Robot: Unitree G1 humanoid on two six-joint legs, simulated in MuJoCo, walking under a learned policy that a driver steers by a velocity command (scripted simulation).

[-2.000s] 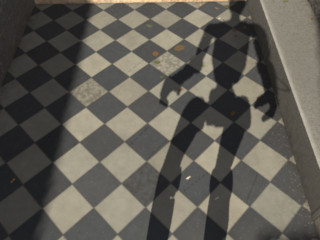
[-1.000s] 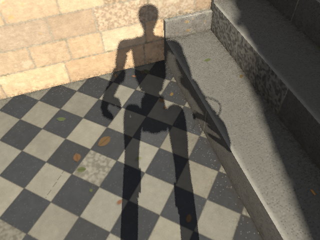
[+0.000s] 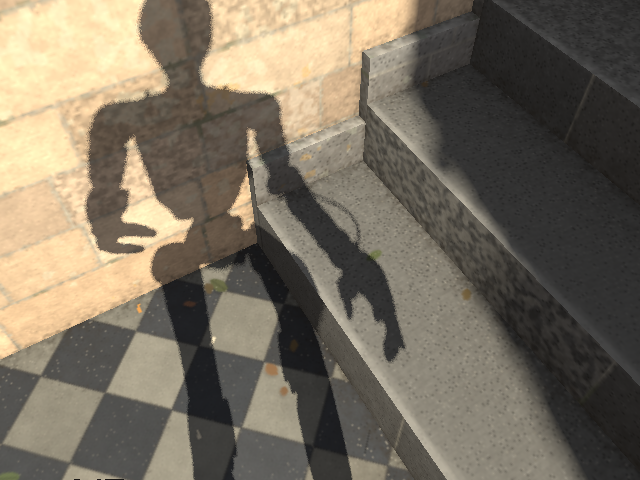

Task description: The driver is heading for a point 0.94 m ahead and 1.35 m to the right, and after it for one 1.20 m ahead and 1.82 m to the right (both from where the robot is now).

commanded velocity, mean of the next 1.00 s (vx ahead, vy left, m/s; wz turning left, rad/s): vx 0.10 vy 0.00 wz -0.58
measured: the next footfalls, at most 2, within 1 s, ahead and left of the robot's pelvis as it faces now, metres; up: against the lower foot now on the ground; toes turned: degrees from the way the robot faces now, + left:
left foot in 0.38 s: +0.33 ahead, +0.12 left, +0.00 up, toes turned -19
right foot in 0.78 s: +0.16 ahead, -0.08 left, +0.00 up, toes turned -29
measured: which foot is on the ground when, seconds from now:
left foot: up 0.00-0.36, down 0.38-0.78, up 0.80-1.00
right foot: down 0.00-0.38, up 0.40-0.76, down 0.78-1.00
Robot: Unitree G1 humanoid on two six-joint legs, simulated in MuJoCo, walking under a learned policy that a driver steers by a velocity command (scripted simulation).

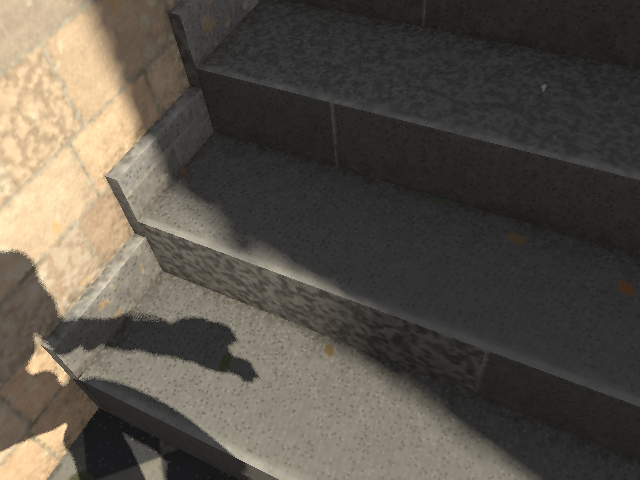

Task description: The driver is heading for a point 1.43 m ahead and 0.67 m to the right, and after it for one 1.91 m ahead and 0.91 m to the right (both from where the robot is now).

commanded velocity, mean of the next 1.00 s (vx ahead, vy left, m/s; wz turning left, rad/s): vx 0.09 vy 0.00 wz -0.35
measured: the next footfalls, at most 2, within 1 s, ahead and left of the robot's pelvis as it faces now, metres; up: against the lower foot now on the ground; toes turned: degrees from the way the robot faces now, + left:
left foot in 0.20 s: +0.04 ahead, +0.13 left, +0.00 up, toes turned -12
right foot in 0.64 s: -0.06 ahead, -0.10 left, +0.00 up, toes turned -17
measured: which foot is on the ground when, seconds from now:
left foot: up 0.00-0.18, down 0.20-0.64, up 0.66-0.92, down 0.94-1.00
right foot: down 0.00-0.20, up 0.22-0.62, down 0.64-1.00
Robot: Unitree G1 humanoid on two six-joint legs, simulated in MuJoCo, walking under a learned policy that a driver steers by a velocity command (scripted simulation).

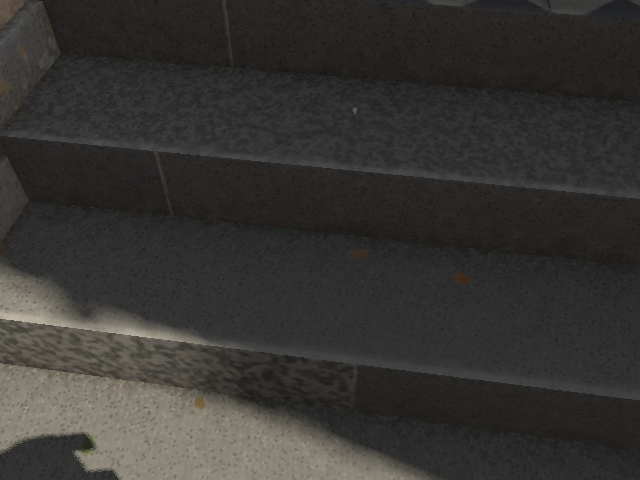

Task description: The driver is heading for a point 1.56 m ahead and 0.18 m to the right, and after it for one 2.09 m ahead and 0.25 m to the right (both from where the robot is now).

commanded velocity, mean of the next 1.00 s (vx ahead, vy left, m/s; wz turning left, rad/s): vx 0.34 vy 0.00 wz -0.01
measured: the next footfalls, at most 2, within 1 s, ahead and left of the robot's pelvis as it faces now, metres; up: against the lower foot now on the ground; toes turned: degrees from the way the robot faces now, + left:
right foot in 0.84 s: +0.17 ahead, -0.17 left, +0.00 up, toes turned -3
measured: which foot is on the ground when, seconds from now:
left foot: down 0.00-0.84, up 0.86-1.00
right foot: down 0.00-0.58, up 0.60-0.82, down 0.84-1.00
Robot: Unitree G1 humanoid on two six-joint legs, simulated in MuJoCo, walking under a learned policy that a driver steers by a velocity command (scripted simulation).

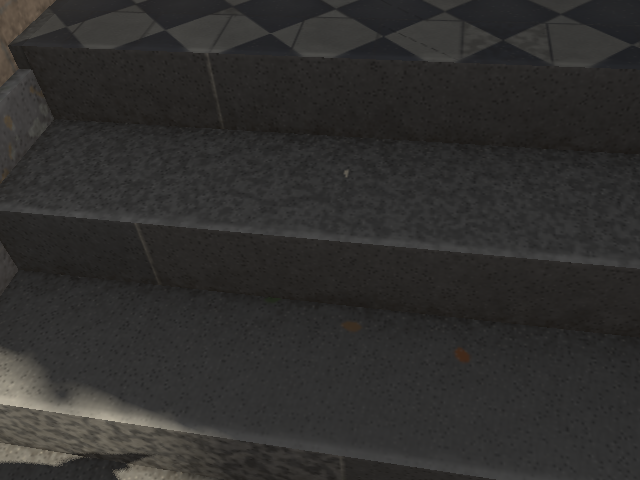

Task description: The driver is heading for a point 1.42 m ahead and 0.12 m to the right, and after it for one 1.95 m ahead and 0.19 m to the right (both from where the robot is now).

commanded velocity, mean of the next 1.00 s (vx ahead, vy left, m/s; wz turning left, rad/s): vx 0.50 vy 0.00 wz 0.00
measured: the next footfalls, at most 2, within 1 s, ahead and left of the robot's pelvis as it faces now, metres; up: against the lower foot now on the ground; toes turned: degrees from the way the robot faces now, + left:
left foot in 0.30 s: +0.26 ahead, +0.13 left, +0.17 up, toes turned +5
right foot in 0.88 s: +0.56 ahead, -0.12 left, +0.34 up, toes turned -7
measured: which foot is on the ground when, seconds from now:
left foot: up 0.00-0.28, down 0.30-0.92, up 0.94-1.00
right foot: down 0.00-0.32, up 0.34-0.86, down 0.88-1.00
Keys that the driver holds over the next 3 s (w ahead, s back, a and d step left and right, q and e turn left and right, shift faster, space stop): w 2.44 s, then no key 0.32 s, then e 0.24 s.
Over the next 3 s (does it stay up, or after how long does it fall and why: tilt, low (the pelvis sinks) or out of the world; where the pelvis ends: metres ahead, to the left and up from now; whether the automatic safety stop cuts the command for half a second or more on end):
stays up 1.37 -0.02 0.70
